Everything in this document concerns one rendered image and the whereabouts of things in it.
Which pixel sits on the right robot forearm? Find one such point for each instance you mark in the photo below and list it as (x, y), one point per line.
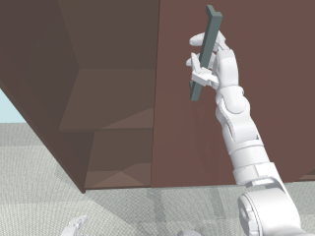
(251, 164)

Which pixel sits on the robot left hand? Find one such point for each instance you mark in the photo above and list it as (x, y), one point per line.
(74, 225)

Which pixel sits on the right robot upper arm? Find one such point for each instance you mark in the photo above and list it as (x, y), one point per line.
(268, 212)

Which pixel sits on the robot right hand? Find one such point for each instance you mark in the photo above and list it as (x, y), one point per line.
(223, 65)

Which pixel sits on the handle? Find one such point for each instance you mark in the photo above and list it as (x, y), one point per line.
(208, 44)

